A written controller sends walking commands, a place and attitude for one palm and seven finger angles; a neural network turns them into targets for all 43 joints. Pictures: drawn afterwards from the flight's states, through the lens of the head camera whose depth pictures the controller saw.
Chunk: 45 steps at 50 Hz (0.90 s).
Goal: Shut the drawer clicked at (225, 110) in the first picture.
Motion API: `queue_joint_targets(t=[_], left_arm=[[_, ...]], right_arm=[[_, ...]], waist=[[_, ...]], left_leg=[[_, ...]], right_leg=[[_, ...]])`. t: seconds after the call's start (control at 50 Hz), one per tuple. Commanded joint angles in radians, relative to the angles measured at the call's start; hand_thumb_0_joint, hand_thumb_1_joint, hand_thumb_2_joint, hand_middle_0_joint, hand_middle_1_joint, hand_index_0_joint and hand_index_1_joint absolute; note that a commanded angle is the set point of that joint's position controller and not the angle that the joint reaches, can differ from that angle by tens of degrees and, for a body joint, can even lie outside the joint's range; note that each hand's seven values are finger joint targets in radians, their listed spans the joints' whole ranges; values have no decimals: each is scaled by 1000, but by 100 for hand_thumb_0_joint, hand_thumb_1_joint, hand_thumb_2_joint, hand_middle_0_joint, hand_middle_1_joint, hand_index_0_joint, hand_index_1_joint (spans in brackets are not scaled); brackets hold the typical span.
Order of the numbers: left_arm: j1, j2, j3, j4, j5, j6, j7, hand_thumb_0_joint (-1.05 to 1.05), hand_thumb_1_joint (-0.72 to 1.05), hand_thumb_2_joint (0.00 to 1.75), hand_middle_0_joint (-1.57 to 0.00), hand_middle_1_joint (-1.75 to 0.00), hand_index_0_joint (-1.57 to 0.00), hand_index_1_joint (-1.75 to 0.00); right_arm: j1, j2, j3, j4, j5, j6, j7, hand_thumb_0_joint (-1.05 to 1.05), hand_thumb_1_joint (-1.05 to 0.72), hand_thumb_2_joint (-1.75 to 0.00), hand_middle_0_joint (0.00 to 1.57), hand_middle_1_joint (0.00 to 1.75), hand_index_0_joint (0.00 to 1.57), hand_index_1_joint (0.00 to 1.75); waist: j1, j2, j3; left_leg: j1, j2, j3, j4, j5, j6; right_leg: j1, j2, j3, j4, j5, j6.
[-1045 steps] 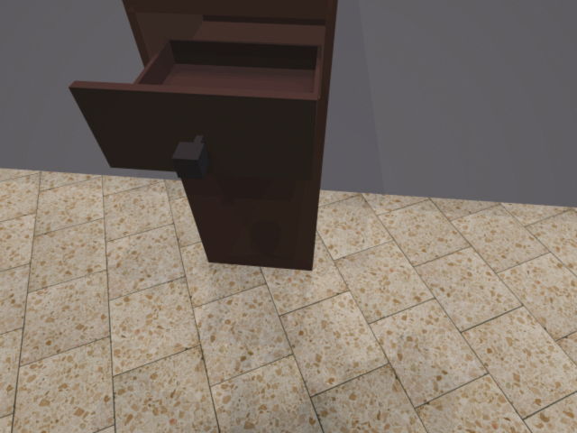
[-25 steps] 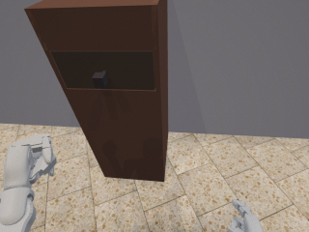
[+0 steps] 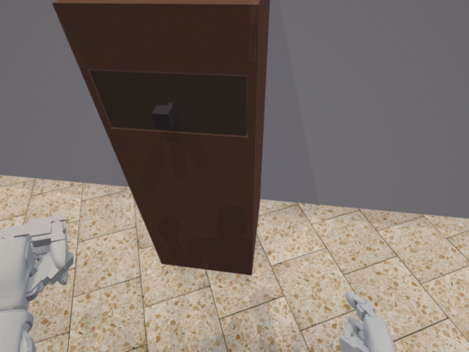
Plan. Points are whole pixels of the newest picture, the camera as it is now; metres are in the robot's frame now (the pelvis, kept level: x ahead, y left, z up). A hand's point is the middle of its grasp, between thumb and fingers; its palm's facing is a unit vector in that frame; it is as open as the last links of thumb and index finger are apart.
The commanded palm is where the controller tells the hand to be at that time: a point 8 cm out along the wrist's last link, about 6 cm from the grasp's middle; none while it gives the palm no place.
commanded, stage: step back with the hand held close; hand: left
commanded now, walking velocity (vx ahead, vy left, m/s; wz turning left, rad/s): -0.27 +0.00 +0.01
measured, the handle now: (166, 112) +0.61 +0.25 +0.10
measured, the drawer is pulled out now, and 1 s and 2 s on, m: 0.00 0.00 0.00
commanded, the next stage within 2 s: stop stepping back and stand still in 1.24 s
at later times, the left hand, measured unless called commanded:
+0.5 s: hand (30, 295) +0.13 +0.26 +0.15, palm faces +0.31 -0.82 -0.49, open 3.3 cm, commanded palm +0.08 +0.30 +0.17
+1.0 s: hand out of the picture +0.05 +0.29 +0.16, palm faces +0.39 -0.79 -0.47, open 3.3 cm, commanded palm -0.02 +0.32 +0.17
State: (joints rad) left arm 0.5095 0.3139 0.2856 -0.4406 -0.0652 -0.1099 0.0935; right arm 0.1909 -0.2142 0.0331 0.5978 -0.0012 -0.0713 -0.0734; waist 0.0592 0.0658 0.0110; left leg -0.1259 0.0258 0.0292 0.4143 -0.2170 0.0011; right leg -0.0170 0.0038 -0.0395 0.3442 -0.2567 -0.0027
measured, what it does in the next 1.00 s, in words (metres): walks backwards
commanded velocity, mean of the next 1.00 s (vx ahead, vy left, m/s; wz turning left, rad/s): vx -0.31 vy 0.00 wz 0.01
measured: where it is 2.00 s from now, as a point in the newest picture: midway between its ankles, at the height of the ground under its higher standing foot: outside the picture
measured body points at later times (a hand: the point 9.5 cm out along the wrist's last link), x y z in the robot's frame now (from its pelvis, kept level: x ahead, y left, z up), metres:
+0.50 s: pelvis -0.06 +0.02 -0.01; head -0.04 +0.02 +0.44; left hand +0.11 +0.30 +0.18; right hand +0.12 -0.22 -0.08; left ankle +0.01 +0.12 -0.74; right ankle -0.04 -0.12 -0.74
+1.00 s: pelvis -0.13 +0.03 -0.01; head -0.12 +0.06 +0.43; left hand +0.03 +0.33 +0.19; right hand +0.03 -0.19 -0.09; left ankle +0.01 +0.12 -0.74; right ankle -0.19 -0.09 -0.72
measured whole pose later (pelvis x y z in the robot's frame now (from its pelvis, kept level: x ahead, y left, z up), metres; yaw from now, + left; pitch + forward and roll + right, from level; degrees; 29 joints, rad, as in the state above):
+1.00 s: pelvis -0.13 +0.03 -0.01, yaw +2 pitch +2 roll -4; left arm 0.61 0.44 0.43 -0.59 -0.04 -0.28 0.15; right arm 0.25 -0.17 0.00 0.58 -0.01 -0.10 -0.06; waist -0.02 0.02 -0.02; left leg -0.50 0.03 0.00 0.45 0.00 0.05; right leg -0.26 0.09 -0.03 0.69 -0.46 0.00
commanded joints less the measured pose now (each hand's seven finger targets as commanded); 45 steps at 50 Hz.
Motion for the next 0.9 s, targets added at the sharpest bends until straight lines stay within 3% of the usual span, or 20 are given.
queue_joint_targets(t=[0.0,0.08,0.12,0.16,0.18,0.26,0.34,0.38,0.46,0.48,0.5,0.58,0.64,0.68,0.72,0.74,0.78,0.82,0.84,0.88], left_arm=[[-3,199,156,-200,2,-94,11,0,90,90,-140,-160,-140,-160],[71,198,155,-213,-1,-99,7,0,90,90,-140,-160,-140,-160],[98,207,164,-231,-4,-100,11,0,90,90,-140,-160,-140,-160],[107,224,178,-266,-8,-102,14,0,90,90,-140,-160,-140,-160],[113,251,203,-284,-9,-107,18,0,90,90,-140,-160,-140,-160],[140,251,208,-318,-14,-114,29,0,90,90,-140,-160,-140,-160],[142,239,199,-315,-11,-124,37,0,90,90,-140,-160,-140,-160],[134,250,209,-315,-6,-134,41,0,90,90,-140,-160,-140,-160],[122,222,190,-288,6,-156,48,0,90,90,-140,-160,-140,-160],[114,243,213,-293,9,-164,52,0,90,90,-140,-160,-140,-160],[118,219,195,-282,11,-168,53,0,90,90,-140,-160,-140,-160],[85,239,208,-304,23,-194,60,0,90,90,-140,-160,-140,-160],[60,223,178,-319,24,-206,71,0,90,90,-140,-160,-140,-160],[41,244,187,-340,22,-210,83,0,90,90,-140,-160,-140,-160],[32,228,169,-335,23,-207,89,0,90,90,-140,-160,-140,-160],[33,234,179,-333,21,-208,91,0,90,90,-140,-160,-140,-160],[32,246,192,-340,25,-213,90,0,90,90,-140,-160,-140,-160],[53,228,222,-338,42,-222,84,0,90,90,-140,-160,-140,-160],[49,247,241,-342,44,-224,79,0,90,90,-140,-160,-140,-160],[87,267,256,-351,32,-230,73,0,90,90,-140,-160,-140,-160]], right_arm=[[-128,-117,-54,-177,-3,2,0,0,-90,-90,20,30,20,30],[-124,-127,-72,-202,2,38,1,0,-90,-90,20,30,20,30],[-116,-123,-76,-219,9,57,2,0,-90,-90,20,30,20,30],[-113,-124,-82,-233,15,68,1,0,-90,-90,20,30,20,30],[-123,-123,-83,-236,15,69,-3,0,-90,-90,20,30,20,30],[-106,-122,-88,-250,19,73,-6,0,-90,-90,20,30,20,30],[-99,-126,-89,-246,20,61,-9,0,-90,-90,20,30,20,30],[-102,-134,-92,-241,17,50,-14,0,-90,-90,20,30,20,30],[-95,-137,-89,-240,22,25,-14,0,-90,-90,20,30,20,30],[-102,-139,-91,-238,17,17,-18,0,-90,-90,20,30,20,30],[-93,-134,-87,-236,18,12,-16,0,-90,-90,20,30,20,30],[-83,-142,-92,-226,10,-15,-17,0,-90,-90,20,30,20,30],[-54,-135,-88,-203,7,-32,-17,0,-90,-90,20,30,20,30],[-50,-134,-90,-181,4,-40,-20,0,-90,-90,20,30,20,30],[-47,-128,-84,-174,3,-43,-22,0,-90,-90,20,30,20,30],[-48,-131,-84,-170,3,-45,-24,0,-90,-90,20,30,20,30],[-71,-142,-83,-180,4,-54,-30,0,-90,-90,20,30,20,30],[-89,-158,-87,-198,0,-68,-32,0,-90,-90,20,30,20,30],[-84,-139,-93,-196,-4,-69,-28,0,-90,-90,20,30,20,30],[-82,-123,-99,-192,-8,-79,-13,0,-90,-90,20,30,20,30]], waist=[[-39,-35,-4],[-41,13,-110],[-44,-8,-156],[-46,-42,-187],[-40,-24,-201],[-44,-17,-204],[-50,8,-167],[-51,34,-139],[-60,22,-76],[-57,21,-68],[-59,7,-55],[-61,-15,-40],[-72,-50,-36],[-79,-62,-54],[-84,-61,-45],[-82,-49,-48],[-78,59,-21],[-57,231,-60],[-47,208,-83],[-43,128,-127]], left_leg=[[12,1,-25,-3,231,36],[50,19,-17,-1,396,33],[51,31,-23,2,450,35],[47,36,-26,6,473,35],[48,34,-26,4,478,35],[-3,47,-35,0,458,37],[-74,58,-44,-25,320,40],[-130,58,-50,-48,181,43],[-291,69,-85,-104,-136,56],[-329,66,-92,-112,-198,60],[-357,66,-101,-110,-227,60],[-356,57,-104,-67,-303,54],[-212,18,-78,65,-245,24],[-101,-2,-65,143,-185,10],[-108,5,-84,127,-170,9],[-140,16,-106,87,-191,14],[-282,79,-200,-72,-346,36],[-648,228,-381,-351,-629,118],[-650,259,-394,-349,-567,138],[-504,249,-348,-278,-413,136]], right_leg=[[-175,-58,58,-76,346,3],[-157,-41,31,-23,392,16],[-139,-36,21,8,409,20],[-130,-30,16,30,423,25],[-130,-27,15,37,421,26],[-127,-22,15,75,394,29],[-148,-19,23,83,289,30],[-151,-16,29,73,227,28],[-129,-10,44,85,84,25],[-119,-8,52,75,50,26],[-118,-12,53,76,24,23],[-197,-21,81,17,-154,15],[-390,-70,113,-62,-268,-13],[-498,-99,127,-98,-281,-29],[-505,-93,104,-69,-242,-24],[-476,-74,88,-45,-234,-14],[-377,-3,57,58,-245,12],[-8,105,15,453,-101,36],[-5,99,31,555,-106,27],[-108,92,54,541,-168,12]])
